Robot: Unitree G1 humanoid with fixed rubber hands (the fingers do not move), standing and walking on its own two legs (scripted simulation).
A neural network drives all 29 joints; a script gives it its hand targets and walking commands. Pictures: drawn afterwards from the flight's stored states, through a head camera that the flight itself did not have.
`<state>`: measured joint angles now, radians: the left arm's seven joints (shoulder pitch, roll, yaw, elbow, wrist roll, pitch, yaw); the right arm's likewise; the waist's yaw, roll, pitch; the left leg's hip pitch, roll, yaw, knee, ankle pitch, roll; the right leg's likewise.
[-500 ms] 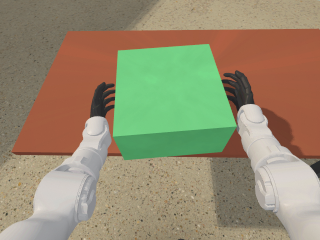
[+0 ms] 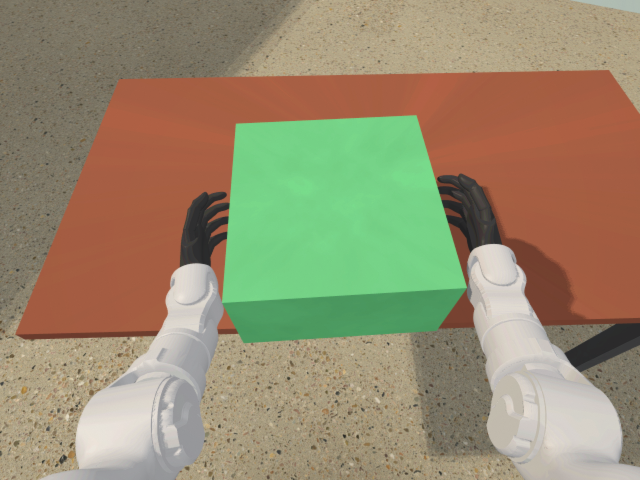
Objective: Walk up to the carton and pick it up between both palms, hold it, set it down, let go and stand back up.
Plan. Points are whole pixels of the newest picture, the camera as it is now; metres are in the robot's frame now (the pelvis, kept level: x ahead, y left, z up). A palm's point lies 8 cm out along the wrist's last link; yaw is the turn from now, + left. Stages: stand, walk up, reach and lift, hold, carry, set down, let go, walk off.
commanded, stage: reach and lift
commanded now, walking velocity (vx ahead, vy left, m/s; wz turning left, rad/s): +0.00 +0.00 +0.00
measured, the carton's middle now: (333, 224) +0.47 -0.03 -0.01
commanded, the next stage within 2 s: none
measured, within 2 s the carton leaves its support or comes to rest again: leaves its support in 0.52 s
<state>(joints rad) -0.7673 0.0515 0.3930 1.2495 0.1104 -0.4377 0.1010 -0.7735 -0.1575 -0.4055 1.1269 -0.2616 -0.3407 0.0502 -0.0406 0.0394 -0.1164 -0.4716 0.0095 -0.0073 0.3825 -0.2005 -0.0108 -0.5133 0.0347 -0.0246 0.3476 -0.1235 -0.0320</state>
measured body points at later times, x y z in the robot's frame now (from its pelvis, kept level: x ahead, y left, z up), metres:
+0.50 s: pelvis +0.00 +0.01 +0.00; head +0.05 +0.00 +0.45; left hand +0.38 +0.18 +0.02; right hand +0.40 -0.19 +0.04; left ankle -0.03 +0.12 -0.74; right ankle +0.01 -0.09 -0.74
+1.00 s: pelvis -0.01 +0.01 +0.01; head -0.01 +0.01 +0.46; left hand +0.38 +0.19 +0.09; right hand +0.39 -0.18 +0.11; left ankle -0.03 +0.12 -0.74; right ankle +0.01 -0.09 -0.74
